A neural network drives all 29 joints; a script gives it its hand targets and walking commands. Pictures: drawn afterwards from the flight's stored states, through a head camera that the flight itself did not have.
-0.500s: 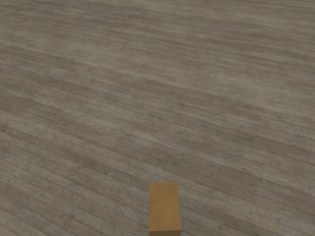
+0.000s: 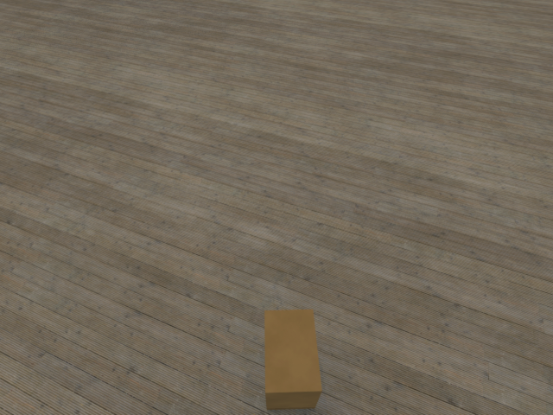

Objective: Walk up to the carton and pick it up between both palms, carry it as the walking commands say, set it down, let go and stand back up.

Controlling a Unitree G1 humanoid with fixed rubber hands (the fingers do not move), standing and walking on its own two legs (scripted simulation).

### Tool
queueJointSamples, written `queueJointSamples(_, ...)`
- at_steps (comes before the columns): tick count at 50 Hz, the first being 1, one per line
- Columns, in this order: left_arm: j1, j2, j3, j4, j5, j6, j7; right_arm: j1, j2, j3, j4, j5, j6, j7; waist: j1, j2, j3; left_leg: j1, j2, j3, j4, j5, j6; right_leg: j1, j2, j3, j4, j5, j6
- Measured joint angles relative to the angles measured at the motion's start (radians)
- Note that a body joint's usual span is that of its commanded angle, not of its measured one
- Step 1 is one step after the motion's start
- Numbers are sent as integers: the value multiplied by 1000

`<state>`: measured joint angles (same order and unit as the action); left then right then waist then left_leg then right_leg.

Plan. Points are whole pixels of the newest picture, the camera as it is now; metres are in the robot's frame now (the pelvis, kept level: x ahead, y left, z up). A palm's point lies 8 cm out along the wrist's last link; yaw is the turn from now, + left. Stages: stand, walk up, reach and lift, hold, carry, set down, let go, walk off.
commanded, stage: stand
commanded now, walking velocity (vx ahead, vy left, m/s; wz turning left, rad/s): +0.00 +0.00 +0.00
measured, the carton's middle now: (289, 359) +0.42 -0.03 -0.67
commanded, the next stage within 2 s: reach and lift in 0.24 s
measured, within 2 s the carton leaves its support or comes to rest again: neither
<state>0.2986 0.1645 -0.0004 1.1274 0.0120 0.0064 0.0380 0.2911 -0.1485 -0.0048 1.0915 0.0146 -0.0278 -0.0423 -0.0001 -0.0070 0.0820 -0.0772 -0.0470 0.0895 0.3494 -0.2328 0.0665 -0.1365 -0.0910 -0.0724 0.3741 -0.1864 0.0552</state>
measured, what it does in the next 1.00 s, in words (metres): lowers itself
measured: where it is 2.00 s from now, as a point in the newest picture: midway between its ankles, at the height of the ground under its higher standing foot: outside the picture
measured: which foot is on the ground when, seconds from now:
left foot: down 0.00-1.00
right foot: down 0.00-1.00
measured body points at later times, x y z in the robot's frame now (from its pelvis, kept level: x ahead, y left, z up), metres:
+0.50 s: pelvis -0.01 -0.01 -0.03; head +0.04 -0.02 +0.41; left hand +0.18 +0.21 -0.15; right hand +0.17 -0.24 -0.15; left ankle -0.02 +0.07 -0.74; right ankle -0.01 -0.15 -0.74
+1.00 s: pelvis -0.10 -0.05 -0.09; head +0.02 -0.04 +0.34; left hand +0.18 +0.19 -0.19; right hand +0.16 -0.23 -0.19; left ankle -0.02 +0.07 -0.74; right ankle -0.01 -0.15 -0.74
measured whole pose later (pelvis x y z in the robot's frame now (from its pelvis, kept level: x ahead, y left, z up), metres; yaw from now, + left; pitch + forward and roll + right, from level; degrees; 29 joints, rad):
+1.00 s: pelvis -0.10 -0.05 -0.09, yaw +3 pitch +13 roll -1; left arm -0.30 0.27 0.08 0.56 0.02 0.50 -0.14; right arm -0.17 -0.07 -0.07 0.39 0.08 0.57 -0.10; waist -0.02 0.00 0.06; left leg -0.93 0.02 0.00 1.08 -0.38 0.03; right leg -0.92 0.00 -0.06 1.05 -0.36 -0.03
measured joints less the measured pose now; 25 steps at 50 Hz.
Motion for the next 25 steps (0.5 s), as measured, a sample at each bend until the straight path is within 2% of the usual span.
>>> queueJointSamples(14, 9, -7, -1, 10, 3, -5, 7, -12, 2, 4, 9, 1, -1, 6, 1, 8, -17, -9, -1, -3, 30, -25, 0, -10, -4, -2, 33, -29, 3)
queueJointSamples(15, 12, -8, -8, -13, -4, 9, 9, -8, 2, -1, -16, 6, 17, 8, -1, 13, -30, -33, 2, -5, 46, -30, -1, -33, 1, -1, 52, -39, -5)
queueJointSamples(18, -45, 15, -37, -244, -48, 130, 17, -52, -23, -8, -276, 41, 167, 0, -36, 26, -89, -240, 3, -33, 234, -96, 1, -201, 28, 28, 229, -125, -73)
queueJointSamples(19, -100, 27, -45, -302, -60, 181, 14, -99, -40, -13, -341, 46, 223, -1, -34, 27, -92, -288, 3, -31, 288, -116, 2, -239, 28, 36, 264, -164, -70)
queueJointSamples(21, -226, 45, -61, -385, -89, 308, 3, -212, -74, -19, -422, 41, 359, -3, -25, 45, -90, -356, 20, -26, 373, -151, -1, -303, 41, 44, 328, -174, -40)
queueJointSamples(23, -319, 52, -68, -439, -114, 440, -9, -291, -93, 0, -460, 42, 497, 1, -18, 53, -96, -392, 34, -19, 412, -169, -3, -341, 54, 52, 361, -174, -25)
queueJointSamples(25, -350, 43, -54, -469, -108, 522, -24, -303, -77, 12, -480, 34, 582, 8, -24, 55, -124, -420, 41, -21, 410, -167, -11, -367, 61, 51, 355, -173, -25)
